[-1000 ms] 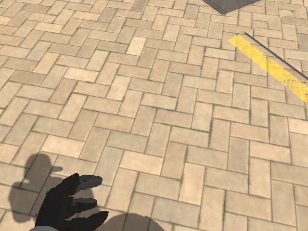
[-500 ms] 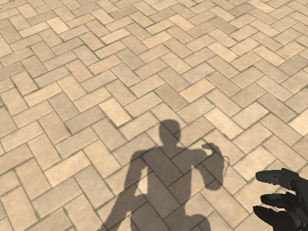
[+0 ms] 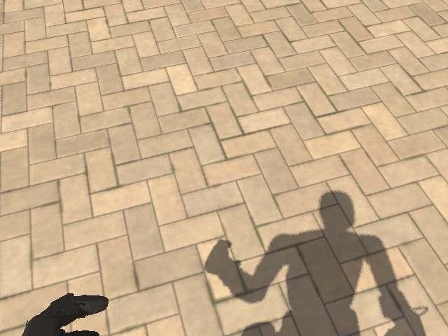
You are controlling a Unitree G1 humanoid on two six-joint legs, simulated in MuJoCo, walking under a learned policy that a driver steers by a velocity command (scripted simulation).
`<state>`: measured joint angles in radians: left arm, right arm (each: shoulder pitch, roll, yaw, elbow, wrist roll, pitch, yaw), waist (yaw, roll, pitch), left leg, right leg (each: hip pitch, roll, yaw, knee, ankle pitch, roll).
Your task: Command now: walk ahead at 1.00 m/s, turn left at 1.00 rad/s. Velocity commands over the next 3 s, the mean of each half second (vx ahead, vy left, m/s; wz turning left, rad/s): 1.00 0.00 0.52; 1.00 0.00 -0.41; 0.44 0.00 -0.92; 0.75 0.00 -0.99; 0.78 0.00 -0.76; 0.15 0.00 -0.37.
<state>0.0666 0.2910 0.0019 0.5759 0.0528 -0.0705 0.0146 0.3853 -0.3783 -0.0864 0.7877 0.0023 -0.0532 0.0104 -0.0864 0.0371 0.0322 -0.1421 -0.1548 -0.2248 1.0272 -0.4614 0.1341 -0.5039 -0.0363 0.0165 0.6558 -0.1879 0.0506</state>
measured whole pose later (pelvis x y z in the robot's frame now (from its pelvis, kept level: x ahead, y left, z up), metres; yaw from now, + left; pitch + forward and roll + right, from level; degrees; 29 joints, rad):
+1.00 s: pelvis +0.92 +0.13 +0.02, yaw -1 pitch +0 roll -2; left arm 0.41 0.34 0.07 0.86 0.01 -0.02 -0.01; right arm 0.15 -0.23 0.03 0.68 -0.07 -0.10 0.00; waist 0.04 -0.01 0.03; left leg -0.52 0.04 -0.10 1.34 -0.35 -0.01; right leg -0.27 0.21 0.01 0.48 -0.21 -0.17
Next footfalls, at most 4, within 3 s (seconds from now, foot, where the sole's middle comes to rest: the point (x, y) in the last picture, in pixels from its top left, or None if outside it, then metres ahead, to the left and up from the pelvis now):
0.38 left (182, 324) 0.50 0.12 -0.75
0.84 right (183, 187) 0.98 0.11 -0.75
1.22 left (140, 114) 1.37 0.27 -0.75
1.74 right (205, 125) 1.28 0.01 -0.75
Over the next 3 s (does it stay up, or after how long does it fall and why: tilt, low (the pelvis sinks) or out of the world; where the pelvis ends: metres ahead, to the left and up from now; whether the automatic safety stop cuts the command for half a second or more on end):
stays up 1.66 -0.53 0.02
